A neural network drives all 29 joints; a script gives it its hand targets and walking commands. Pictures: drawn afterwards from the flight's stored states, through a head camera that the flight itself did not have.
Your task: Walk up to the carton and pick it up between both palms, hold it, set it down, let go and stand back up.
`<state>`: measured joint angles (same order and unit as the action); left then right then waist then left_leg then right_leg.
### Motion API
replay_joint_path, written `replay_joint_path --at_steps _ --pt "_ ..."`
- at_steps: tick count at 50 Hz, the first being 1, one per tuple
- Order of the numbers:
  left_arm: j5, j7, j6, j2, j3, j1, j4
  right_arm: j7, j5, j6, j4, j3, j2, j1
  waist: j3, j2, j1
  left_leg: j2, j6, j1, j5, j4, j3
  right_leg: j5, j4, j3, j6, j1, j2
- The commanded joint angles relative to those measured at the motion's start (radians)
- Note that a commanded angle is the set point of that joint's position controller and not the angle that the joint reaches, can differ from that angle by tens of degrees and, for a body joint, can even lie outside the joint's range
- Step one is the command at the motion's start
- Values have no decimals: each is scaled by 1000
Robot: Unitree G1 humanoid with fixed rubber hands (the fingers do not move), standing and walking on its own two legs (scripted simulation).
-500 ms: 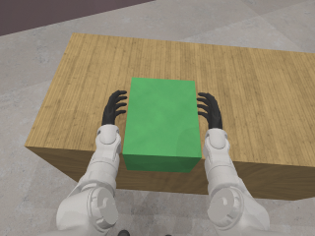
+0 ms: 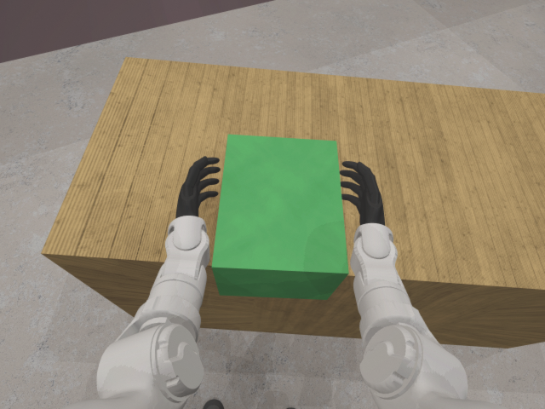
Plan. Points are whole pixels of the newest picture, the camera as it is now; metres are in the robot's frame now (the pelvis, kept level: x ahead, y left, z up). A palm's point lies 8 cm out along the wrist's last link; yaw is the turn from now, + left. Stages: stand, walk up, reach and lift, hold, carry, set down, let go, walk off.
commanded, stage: reach and lift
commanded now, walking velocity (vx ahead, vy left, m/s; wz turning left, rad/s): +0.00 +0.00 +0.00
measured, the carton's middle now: (278, 218) +0.41 -0.01 -0.04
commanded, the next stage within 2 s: none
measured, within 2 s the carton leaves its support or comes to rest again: leaves its support in 0.34 s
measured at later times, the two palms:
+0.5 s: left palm (182, 212) +0.39 +0.13 +0.01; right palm (364, 212) +0.39 -0.14 +0.03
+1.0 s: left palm (172, 210) +0.38 +0.14 +0.05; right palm (368, 214) +0.37 -0.13 +0.05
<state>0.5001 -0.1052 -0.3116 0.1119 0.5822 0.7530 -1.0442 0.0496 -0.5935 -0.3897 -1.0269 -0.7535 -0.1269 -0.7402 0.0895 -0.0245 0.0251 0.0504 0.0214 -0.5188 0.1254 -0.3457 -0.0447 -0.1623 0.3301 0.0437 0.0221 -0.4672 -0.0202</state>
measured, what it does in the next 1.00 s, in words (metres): stands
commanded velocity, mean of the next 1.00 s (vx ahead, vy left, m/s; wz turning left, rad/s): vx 0.00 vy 0.00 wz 0.00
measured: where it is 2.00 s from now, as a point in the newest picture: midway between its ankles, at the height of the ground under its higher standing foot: outside the picture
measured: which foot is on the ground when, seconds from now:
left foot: down 0.00-1.00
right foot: down 0.00-1.00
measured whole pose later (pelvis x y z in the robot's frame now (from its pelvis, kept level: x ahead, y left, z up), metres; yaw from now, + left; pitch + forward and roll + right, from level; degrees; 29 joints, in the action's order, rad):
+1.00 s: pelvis -0.02 +0.00 +0.00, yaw +0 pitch +11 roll -1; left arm 0.31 -0.13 -0.22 0.06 0.38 0.70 -1.02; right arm 0.13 -0.31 -0.33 -1.06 -0.45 -0.08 -0.69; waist 0.11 -0.03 0.01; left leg 0.05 0.02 -0.40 0.11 -0.32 -0.05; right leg -0.13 0.28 0.04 0.02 -0.33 -0.02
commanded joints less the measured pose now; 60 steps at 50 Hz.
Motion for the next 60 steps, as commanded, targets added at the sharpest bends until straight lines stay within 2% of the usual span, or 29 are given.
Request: replay_joint_path --at_steps 1,6,15,29,37,46,54,60 --pt "28 67 -59 478 -241 496 11 -106 -64 -109 -36 307 -505 -498 648 19 -6 -14 2 203 -277 -32 -68 536 82 44 -31 376 16" --pt "15 63 -74 491 -270 509 16 -101 -50 -131 -39 341 -509 -518 685 22 -14 -13 7 199 -301 -35 -68 572 89 44 -29 396 13" --pt "-12 62 -88 504 -319 540 24 -90 -32 -152 -66 379 -506 -539 716 26 -15 -15 13 200 -281 -28 -69 559 84 42 -26 399 10" --pt "-57 79 -59 515 -382 532 32 -69 39 -120 -76 460 -518 -525 661 30 -11 -27 15 239 -250 -9 -64 547 58 35 -31 431 5" --pt "-89 84 -26 530 -430 527 60 -59 110 -88 -36 542 -524 -531 625 35 -18 -28 17 290 -252 -4 -55 515 33 32 -28 429 -4" --pt "-147 83 22 553 -503 558 113 -53 202 -22 24 638 -538 -551 595 34 -19 -31 13 343 -200 9 -45 408 -2 21 -26 409 -8" --pt "-202 87 93 583 -568 585 185 -47 313 71 89 734 -561 -566 549 27 -12 -40 5 384 -167 19 -32 339 -26 5 -31 419 -9" --pt "-232 94 178 614 -624 569 277 -40 419 147 165 827 -568 -568 517 22 -5 -48 5 440 -208 11 -15 356 -34 -4 -37 448 -14"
